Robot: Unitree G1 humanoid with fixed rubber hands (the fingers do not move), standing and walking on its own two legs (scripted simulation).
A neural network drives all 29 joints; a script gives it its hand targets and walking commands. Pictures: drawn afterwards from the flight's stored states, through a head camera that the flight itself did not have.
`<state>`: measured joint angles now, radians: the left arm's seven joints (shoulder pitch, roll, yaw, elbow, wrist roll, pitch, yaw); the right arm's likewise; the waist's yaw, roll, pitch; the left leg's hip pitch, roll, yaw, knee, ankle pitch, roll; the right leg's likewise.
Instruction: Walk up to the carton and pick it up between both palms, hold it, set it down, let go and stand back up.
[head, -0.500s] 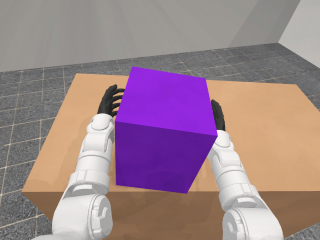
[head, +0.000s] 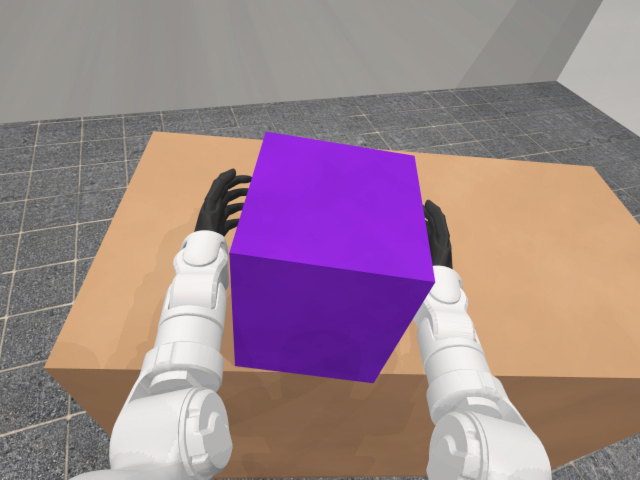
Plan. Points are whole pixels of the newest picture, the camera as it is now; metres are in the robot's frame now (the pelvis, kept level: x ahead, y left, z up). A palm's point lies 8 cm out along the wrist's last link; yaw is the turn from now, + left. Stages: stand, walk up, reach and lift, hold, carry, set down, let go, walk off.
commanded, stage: set down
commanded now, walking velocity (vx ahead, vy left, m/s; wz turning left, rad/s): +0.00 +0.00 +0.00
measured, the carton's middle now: (322, 263) +0.38 +0.02 +0.06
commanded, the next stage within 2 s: none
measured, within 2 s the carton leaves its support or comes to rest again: neither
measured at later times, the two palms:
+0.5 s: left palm (210, 233) +0.38 +0.17 +0.09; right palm (431, 263) +0.37 -0.13 +0.09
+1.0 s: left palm (209, 236) +0.38 +0.17 +0.09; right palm (431, 265) +0.37 -0.13 +0.08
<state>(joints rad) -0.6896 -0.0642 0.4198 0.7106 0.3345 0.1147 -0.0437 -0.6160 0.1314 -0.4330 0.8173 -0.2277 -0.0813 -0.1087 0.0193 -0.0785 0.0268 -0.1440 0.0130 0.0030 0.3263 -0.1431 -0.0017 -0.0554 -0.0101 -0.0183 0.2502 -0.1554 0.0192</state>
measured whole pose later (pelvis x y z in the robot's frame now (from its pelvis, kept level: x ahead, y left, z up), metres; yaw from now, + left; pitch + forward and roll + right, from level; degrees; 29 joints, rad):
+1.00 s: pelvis +0.00 +0.00 +0.00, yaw -1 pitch -4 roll +0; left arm -0.70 -0.09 0.50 0.69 0.42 0.10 -0.11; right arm -0.62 0.16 -0.51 0.80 -0.35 -0.21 -0.08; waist 0.04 -0.06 0.11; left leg -0.09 0.00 0.02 0.31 -0.14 0.01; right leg -0.03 -0.02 -0.01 0.27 -0.17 0.03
